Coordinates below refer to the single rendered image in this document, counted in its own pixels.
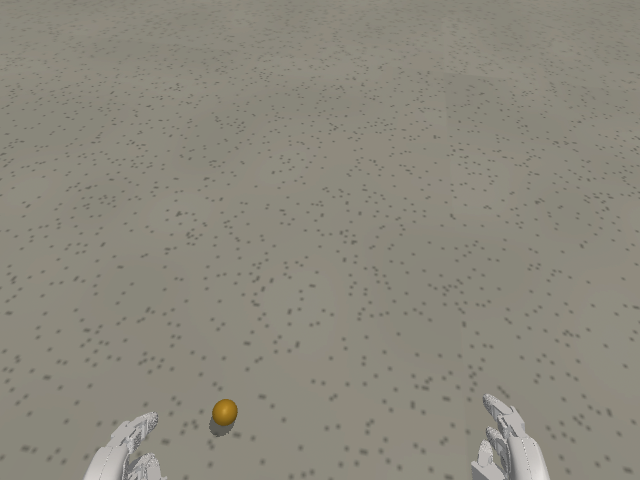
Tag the ball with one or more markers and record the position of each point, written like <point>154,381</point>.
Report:
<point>224,412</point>

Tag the left robot hand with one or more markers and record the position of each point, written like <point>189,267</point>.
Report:
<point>112,462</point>

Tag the right robot hand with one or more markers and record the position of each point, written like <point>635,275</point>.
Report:
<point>521,456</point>

